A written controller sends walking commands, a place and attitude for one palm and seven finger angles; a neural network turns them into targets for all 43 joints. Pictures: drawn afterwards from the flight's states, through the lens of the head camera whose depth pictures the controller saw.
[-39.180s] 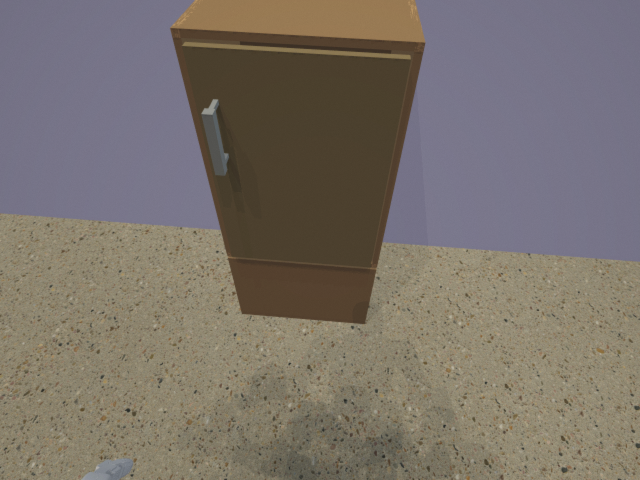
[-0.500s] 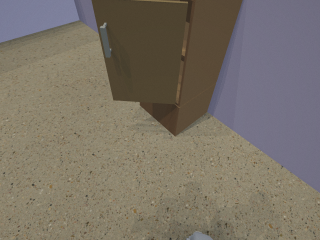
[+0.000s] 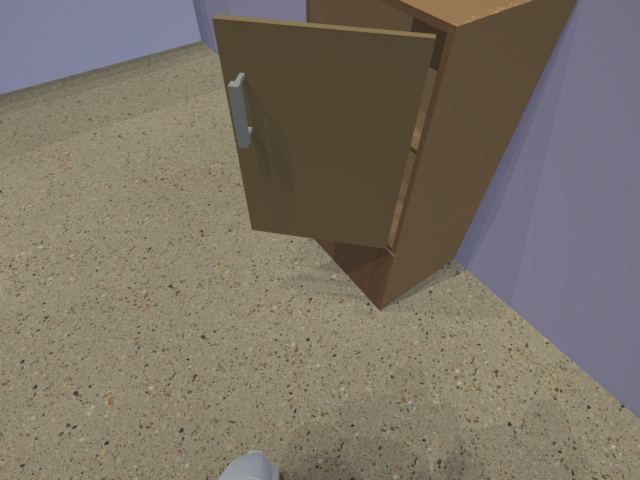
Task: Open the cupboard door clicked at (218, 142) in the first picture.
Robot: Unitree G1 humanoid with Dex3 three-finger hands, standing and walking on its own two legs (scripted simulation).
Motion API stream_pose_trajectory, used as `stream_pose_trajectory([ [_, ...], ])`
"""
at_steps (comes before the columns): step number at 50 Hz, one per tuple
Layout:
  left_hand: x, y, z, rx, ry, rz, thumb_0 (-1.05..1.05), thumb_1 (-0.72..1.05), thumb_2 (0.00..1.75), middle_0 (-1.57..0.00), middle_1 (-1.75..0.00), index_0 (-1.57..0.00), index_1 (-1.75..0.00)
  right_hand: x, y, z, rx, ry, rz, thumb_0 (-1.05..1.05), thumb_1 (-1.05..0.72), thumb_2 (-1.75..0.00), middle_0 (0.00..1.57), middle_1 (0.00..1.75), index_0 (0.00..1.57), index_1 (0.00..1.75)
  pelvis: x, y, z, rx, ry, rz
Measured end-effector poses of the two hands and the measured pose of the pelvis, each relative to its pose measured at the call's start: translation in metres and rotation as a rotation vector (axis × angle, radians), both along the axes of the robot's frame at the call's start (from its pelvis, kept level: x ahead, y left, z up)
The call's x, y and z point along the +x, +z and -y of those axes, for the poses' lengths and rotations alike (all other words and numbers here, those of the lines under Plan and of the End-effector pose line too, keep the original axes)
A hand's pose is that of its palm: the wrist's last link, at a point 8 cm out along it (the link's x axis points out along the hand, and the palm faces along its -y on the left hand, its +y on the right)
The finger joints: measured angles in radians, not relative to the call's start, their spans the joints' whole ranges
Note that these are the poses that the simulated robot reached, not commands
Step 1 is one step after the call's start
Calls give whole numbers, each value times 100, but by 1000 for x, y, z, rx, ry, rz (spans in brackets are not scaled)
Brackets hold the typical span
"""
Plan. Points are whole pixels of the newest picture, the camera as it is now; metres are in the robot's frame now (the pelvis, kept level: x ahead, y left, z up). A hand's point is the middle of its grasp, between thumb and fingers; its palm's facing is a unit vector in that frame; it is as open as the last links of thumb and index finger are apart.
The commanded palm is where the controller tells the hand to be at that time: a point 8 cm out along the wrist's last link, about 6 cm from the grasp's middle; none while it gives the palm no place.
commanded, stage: take the last steps up to it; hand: left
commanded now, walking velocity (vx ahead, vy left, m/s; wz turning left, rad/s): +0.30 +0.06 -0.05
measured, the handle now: (242, 111) +0.79 +0.22 +0.01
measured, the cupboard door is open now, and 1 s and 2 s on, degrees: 44 44 44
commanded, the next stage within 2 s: come to a stop and stand still in 0.44 s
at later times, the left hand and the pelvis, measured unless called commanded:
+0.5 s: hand (194, 387) +0.27 +0.23 -0.16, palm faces -0.07 -0.97 -0.22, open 7.3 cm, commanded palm none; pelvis +0.17 +0.05 +0.00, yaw -4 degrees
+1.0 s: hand (185, 374) +0.30 +0.26 -0.19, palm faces -0.02 -0.98 -0.20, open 7.3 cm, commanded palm none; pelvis +0.23 +0.07 -0.01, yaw -5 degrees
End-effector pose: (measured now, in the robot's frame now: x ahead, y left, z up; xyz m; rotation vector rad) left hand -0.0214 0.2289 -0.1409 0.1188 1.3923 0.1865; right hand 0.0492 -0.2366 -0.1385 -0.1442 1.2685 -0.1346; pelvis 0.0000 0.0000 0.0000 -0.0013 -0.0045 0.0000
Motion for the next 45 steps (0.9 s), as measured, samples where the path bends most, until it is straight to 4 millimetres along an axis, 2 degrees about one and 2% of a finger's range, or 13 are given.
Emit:
stream_pose_trajectory([
  [4,-7,-20,-16,-46,47,-115,0,93,90,-20,-30,-20,-30,75,-1,-21,-41,58,104,1,-92,-90,20,30,20,30,38,-16,-27,-12,-5,-4],
  [6,0,-26,-25,-59,46,-158,0,92,90,-20,-30,-20,-30,98,0,-32,-58,64,144,0,-91,-90,20,30,20,30,51,-19,-37,-3,-9,2],
  [8,20,-25,-34,-59,32,-157,0,92,90,-20,-30,-20,-30,108,3,-42,-60,57,152,0,-91,-90,20,30,20,30,62,-17,-43,3,-21,5],
  [13,101,-12,-50,-45,-20,-37,1,92,90,-20,-30,-20,-30,105,7,-60,-48,-2,94,0,-93,-90,20,30,20,30,92,-3,-55,12,-38,-2],
  [20,216,5,-60,4,-100,118,1,94,90,-20,-30,-20,-30,77,0,-66,-13,-77,-72,0,-93,-90,20,30,20,30,136,3,-57,24,-60,-8],
  [24,273,10,-50,19,-157,169,1,93,90,-20,-30,-19,-30,62,-8,-70,27,-124,-174,0,-92,-90,20,30,20,30,162,0,-49,29,-70,-9],
  [28,319,5,-31,27,-201,213,1,92,90,-20,-30,-19,-30,59,-21,-67,66,-168,-255,0,-91,-90,20,30,20,30,192,-11,-34,32,-84,-8],
  [31,333,4,-17,15,-205,219,0,92,90,-20,-30,-20,-30,74,-22,-62,68,-178,-283,1,-91,-90,20,30,20,30,206,-10,-29,11,-74,-1],
  [34,335,3,-11,9,-177,198,0,93,90,-20,-30,-20,-30,102,-17,-56,48,-176,-262,1,-91,-90,20,30,20,30,215,-5,-28,10,-72,1],
  [41,336,-8,-36,9,-143,146,-1,94,90,-21,-30,-20,-30,181,-9,-50,-18,-129,-120,0,-90,-90,20,30,20,30,227,-6,-43,-1,-69,9],
  [45,329,-22,-58,-1,-110,115,0,93,90,-20,-30,-20,-30,212,-6,-55,-67,-97,-35,0,-90,-90,20,30,20,30,232,-14,-60,-10,-69,18],
])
